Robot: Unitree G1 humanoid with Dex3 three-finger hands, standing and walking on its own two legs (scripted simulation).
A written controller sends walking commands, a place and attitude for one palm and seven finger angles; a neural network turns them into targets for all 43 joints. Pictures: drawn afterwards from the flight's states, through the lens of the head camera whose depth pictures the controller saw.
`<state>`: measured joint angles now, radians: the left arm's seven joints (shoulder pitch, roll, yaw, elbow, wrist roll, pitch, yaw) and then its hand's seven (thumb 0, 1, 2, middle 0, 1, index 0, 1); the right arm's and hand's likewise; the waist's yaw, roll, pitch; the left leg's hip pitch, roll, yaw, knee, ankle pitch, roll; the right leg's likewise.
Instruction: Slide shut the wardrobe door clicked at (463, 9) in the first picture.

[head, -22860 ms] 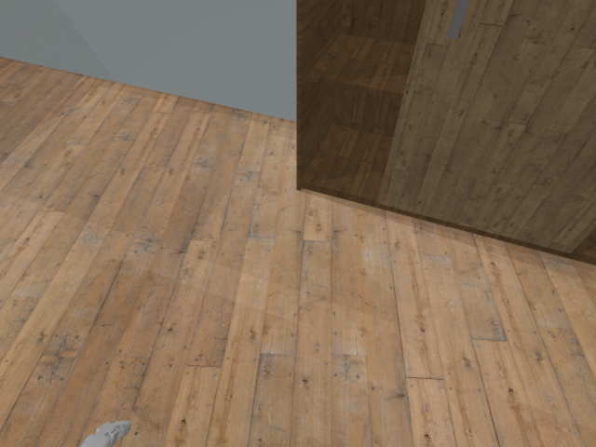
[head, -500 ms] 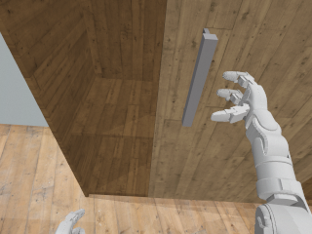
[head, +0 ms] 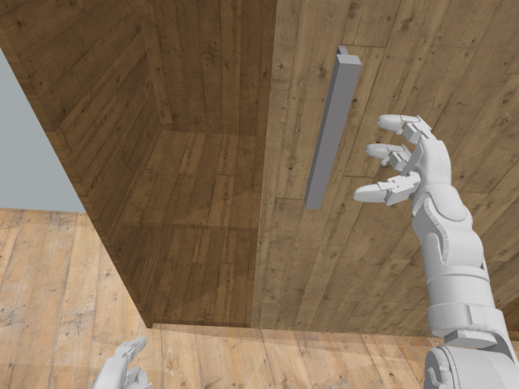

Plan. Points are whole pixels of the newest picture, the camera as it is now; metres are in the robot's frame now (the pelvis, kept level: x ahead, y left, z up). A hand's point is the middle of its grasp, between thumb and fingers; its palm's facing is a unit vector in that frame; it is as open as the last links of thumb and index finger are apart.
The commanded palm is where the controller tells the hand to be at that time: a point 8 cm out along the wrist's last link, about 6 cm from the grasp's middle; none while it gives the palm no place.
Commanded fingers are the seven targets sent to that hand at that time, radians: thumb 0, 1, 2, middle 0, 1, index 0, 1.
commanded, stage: move the hooked fingers beside the handle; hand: right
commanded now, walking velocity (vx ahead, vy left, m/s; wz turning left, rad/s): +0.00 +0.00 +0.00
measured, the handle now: (325, 137) +0.47 -0.07 +0.18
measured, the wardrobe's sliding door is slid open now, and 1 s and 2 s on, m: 0.38 0.38 0.38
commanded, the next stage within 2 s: feel for the door with the fingertips in 1.26 s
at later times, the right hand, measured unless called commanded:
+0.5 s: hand (394, 160) +0.39 -0.15 +0.20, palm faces +0.01 +1.00 +0.00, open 14.0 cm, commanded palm +0.38 -0.19 +0.19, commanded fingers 0.00 0.50 -0.30 0.30 1.20 0.30 1.20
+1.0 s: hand (387, 164) +0.39 -0.15 +0.19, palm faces -0.01 +1.00 +0.00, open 14.0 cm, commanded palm +0.37 -0.19 +0.19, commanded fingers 0.00 0.50 -0.30 0.30 1.20 0.30 1.20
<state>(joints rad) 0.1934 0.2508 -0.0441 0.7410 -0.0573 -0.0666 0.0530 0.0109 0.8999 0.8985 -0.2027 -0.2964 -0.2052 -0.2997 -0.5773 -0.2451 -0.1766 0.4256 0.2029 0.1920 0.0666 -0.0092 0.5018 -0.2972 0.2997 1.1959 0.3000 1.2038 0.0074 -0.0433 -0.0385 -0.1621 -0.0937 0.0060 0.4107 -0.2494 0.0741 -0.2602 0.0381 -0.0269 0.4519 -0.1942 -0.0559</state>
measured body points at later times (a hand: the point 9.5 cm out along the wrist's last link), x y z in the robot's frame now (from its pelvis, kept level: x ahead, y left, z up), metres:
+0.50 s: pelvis +0.00 +0.00 +0.00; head -0.02 +0.01 +0.45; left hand +0.15 +0.24 -0.10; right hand +0.39 -0.21 +0.20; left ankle -0.02 +0.07 -0.74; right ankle +0.03 -0.08 -0.74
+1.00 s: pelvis +0.00 -0.01 +0.00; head -0.02 +0.01 +0.45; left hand +0.14 +0.23 -0.11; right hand +0.39 -0.20 +0.20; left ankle -0.02 +0.07 -0.74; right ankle +0.03 -0.08 -0.74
